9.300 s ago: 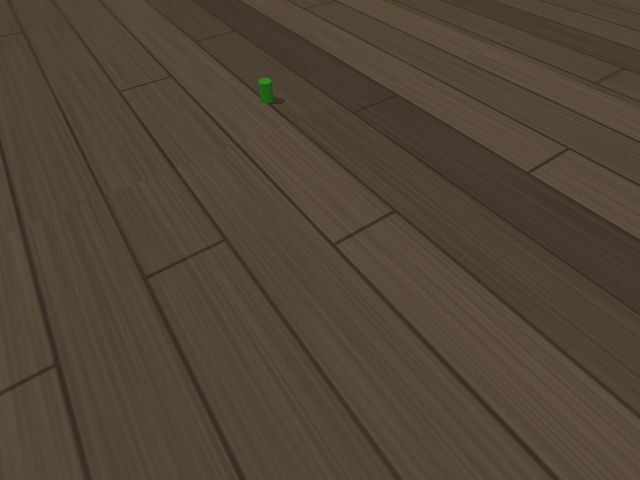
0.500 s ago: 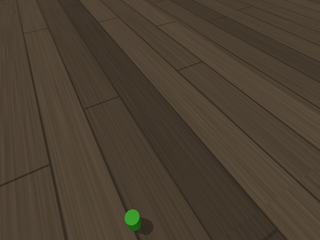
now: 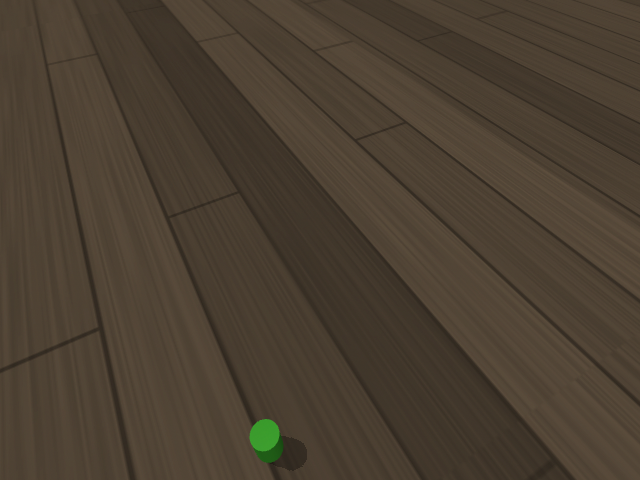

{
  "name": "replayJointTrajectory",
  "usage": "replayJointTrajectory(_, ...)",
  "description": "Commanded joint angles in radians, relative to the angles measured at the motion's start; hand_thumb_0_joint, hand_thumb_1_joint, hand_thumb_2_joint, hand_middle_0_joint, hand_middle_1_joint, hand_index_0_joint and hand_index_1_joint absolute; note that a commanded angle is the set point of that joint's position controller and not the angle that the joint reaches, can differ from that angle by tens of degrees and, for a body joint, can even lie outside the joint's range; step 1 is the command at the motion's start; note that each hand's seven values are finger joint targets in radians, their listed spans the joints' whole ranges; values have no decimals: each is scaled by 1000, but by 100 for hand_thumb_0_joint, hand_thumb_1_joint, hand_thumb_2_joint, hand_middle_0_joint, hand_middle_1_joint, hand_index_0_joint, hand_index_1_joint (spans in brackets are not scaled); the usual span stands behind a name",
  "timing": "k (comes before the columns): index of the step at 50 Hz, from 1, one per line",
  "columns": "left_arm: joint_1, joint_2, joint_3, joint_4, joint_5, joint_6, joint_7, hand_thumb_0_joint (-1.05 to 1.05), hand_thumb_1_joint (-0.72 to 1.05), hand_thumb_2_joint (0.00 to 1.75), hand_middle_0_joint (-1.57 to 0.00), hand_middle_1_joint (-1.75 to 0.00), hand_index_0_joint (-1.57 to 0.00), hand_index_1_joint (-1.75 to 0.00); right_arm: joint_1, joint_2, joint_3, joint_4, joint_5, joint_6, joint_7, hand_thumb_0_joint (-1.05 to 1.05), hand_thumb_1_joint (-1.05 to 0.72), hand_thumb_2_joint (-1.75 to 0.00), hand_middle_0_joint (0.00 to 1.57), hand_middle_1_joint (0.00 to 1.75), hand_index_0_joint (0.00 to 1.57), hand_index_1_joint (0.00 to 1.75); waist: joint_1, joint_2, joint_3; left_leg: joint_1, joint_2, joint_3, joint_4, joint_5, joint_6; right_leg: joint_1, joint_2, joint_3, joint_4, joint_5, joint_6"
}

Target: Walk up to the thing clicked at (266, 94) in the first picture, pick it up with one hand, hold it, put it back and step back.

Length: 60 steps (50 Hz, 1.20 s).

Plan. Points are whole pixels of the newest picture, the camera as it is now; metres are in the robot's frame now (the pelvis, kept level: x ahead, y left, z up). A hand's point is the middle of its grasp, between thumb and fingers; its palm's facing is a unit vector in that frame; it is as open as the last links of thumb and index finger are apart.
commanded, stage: stand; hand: left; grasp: from the side
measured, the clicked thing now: (267, 441) +0.37 +0.18 -0.72
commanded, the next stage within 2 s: go down in 0.42 s
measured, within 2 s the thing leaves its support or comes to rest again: neither
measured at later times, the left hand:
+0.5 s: hand out of the picture +0.08 +0.25 -0.16, palm faces -0.03 -0.94 -0.35, open 7.4 cm
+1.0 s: hand out of the picture +0.16 +0.27 -0.20, palm faces +0.03 -0.95 -0.32, open 15.2 cm
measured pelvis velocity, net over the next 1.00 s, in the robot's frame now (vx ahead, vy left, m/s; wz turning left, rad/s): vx -0.01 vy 0.01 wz -0.04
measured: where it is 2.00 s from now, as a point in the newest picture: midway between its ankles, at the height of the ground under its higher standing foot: outside the picture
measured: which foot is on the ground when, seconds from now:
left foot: down 0.00-1.00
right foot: down 0.00-1.00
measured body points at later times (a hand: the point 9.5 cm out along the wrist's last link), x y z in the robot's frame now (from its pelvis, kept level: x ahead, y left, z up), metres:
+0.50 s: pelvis +0.01 +0.00 +0.00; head +0.02 +0.00 +0.45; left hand +0.08 +0.30 -0.13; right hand +0.08 -0.30 -0.13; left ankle +0.01 +0.13 -0.75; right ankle +0.00 -0.13 -0.75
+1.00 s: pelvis -0.01 +0.01 -0.06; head +0.07 +0.01 +0.38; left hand +0.15 +0.32 -0.18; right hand +0.10 -0.26 -0.17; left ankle +0.01 +0.13 -0.75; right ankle +0.00 -0.13 -0.75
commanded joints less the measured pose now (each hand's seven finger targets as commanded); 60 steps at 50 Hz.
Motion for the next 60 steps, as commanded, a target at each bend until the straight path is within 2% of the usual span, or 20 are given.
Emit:
replayJointTrajectory(1, -27, 210, 39, -57, -3, -21, 10, 0, 90, 90, -20, -30, -20, -30, -49, -223, -40, -59, -3, -26, -20, 0, -90, -90, 20, 30, 20, 30, 5, 7, -79, -9, 117, -83, -50, 135, 34, 32, -115, 92, -48, 91, -26)
replayJointTrajectory(3, -32, 214, 40, -60, -3, -22, 12, 0, 90, 90, -20, -30, -20, -30, -53, -220, -41, -61, -2, -26, -20, 0, -90, -90, 20, 30, 20, 30, 3, -2, -99, 14, 118, -82, -39, 181, 33, 34, -117, 87, -39, 129, -27)
replayJointTrajectory(10, -28, 211, 37, -56, -4, -22, 15, 0, 90, 90, -20, -30, -20, -30, -44, -215, -40, -53, -1, -21, -19, 0, -90, -90, 20, 30, 20, 30, 1, -4, -72, -1, 112, -79, -49, 130, 30, 21, -111, 86, -54, 84, -25)
replayJointTrajectory(25, -29, 210, 38, -59, -4, -20, 13, 0, 90, 90, -20, -30, -20, -30, -44, -216, -40, -56, -2, -24, -19, 0, -90, -90, 20, 30, 20, 30, 2, 9, -71, -8, 116, -78, -52, 148, 29, 41, -114, 88, -43, 101, -30)
replayJointTrajectory(26, -33, 213, 39, -59, -4, -21, 13, 0, 82, 82, -17, -22, -15, -22, -46, -213, -40, -55, -3, -24, -20, 0, -93, -91, 21, 30, 20, 30, 3, 5, -82, -4, 117, -78, -49, 162, 30, 46, -116, 90, -41, 116, -31)
replayJointTrajectory(27, -384, 39, 35, -410, -61, -117, 26, 0, 74, 74, -9, -14, -7, -14, -31, -44, -2, -347, 64, -73, -41, 0, -100, -93, 20, 30, 20, 30, -127, 39, -11, -79, -21, 64, 22, 7, 22, -209, 22, 20, 26, 70, -22)
replayJointTrajectory(28, -480, 91, 61, -351, -58, -107, 35, 0, 66, 66, -1, -6, -2, -6, 25, -74, -7, -285, 64, -70, -51, 0, -100, -93, 20, 30, 20, 30, -101, 18, -41, -83, -25, 59, 39, -23, 26, -168, 21, 11, 39, 41, -22)
replayJointTrajectory(29, -307, 182, 128, -167, -38, -65, 43, 0, 58, 58, 0, -4, -1, -3, 53, -100, -20, -269, 61, -58, -55, 0, -102, -94, 20, 30, 20, 30, -77, -35, -26, -131, -32, 61, 58, -51, 32, -168, 24, 1, 44, -4, -25)
replayJointTrajectory(30, -226, 182, 144, -96, -35, -51, 27, 0, 50, 50, 0, -6, -1, -5, 63, -102, -29, -293, 62, -48, -54, 0, -100, -93, 20, 30, 20, 30, -44, -67, -17, -173, -24, 59, 99, -30, 30, -188, 31, -7, 76, -8, -24)
replayJointTrajectory(32, -311, 283, 199, -174, -3, -64, 15, 0, 34, 34, 0, -7, -2, -5, 93, -107, -61, -337, 49, -55, -67, 0, -99, -92, 20, 30, 20, 30, -30, -54, -180, -177, -23, 52, 167, 34, 34, -179, 26, 6, 149, 67, -21)
replayJointTrajectory(34, -172, 242, 221, -76, 31, -44, -14, 0, 21, 22, -1, -7, -2, -6, 124, -92, -77, -370, 30, -57, -56, 0, -98, -92, 20, 30, 20, 30, -24, -32, -249, -257, -31, 50, 252, 69, 30, -202, 19, 15, 242, 110, -23)
replayJointTrajectory(36, -55, 224, 270, -59, 49, -30, -33, 0, 13, 22, -1, -10, -3, -8, 133, -81, -92, -409, 22, -58, -43, 0, -96, -92, 20, 30, 20, 30, 21, 5, -290, -316, -39, 50, 305, 91, 24, -207, 19, 21, 299, 114, -31)
replayJointTrajectory(37, -79, 237, 281, -115, 52, -29, -36, 0, 8, 21, -2, -11, -4, -10, 126, -77, -94, -442, 23, -58, -41, 0, -96, -91, 20, 30, 20, 30, 28, 43, -326, -317, -39, 51, 317, 87, 20, -222, 21, 25, 317, 100, -37)
replayJointTrajectory(40, -100, 186, 275, -164, 45, -5, -48, 0, -7, 21, -3, -15, -4, -14, 95, -60, -90, -499, 23, -62, -33, 0, -93, -91, 20, 30, 20, 30, 11, 46, -290, -416, -32, 46, 389, 30, 15, -322, 26, 21, 378, 30, -39)
replayJointTrajectory(41, -85, 205, 291, -189, 45, 0, -52, 0, -13, 29, -3, -23, -4, -22, 88, -63, -94, -516, 26, -66, -31, 0, -94, -91, 20, 30, 20, 30, 19, 51, -265, -456, -29, 42, 413, -3, 14, -378, 28, 19, 399, -12, -41)
replayJointTrajectory(43, -67, 231, 319, -298, 40, 1, -66, 0, -26, 27, -5, -27, -6, -25, 81, -65, -102, -565, 30, -75, -31, 0, -96, -91, 20, 30, 20, 30, 15, 45, -325, -477, -23, 36, 455, -36, 18, -416, 30, 17, 445, -50, -40)
replayJointTrajectory(46, -16, 211, 311, -431, 35, 21, -79, 0, -37, 18, -5, -20, -6, -19, 83, -57, -103, -611, 34, -89, -37, 0, -93, -90, 20, 30, 20, 30, 9, 40, -333, -512, -16, 28, 491, -74, 22, -476, 34, 11, 487, -89, -37)
replayJointTrajectory(49, -31, 191, 304, -558, 24, 43, -77, 0, -47, 9, -6, -13, -7, -12, 91, -55, -107, -633, 34, -106, -48, 0, -90, -90, 20, 30, 20, 30, -27, 40, -351, -527, -4, 19, 526, -100, 23, -538, 39, 9, 530, -109, -33)
replayJointTrajectory(52, 34, 185, 315, -639, 18, 67, -71, 0, -50, 13, -6, -17, -7, -16, 102, -52, -105, -646, 29, -122, -58, 0, -91, -90, 20, 30, 20, 30, -22, 50, -380, -535, 10, 5, 561, -53, 18, -569, 39, 1, 583, -86, -37)
replayJointTrajectory(60, 148, 194, 340, -821, 11, 125, -61, 0, -51, 17, -7, -21, -8, -20, 94, -40, -92, -694, 19, -160, -78, 0, -90, -90, 20, 30, 20, 30, -30, 90, -394, -579, 10, 1, 628, -76, 19, -625, 34, 3, 638, -102, -34)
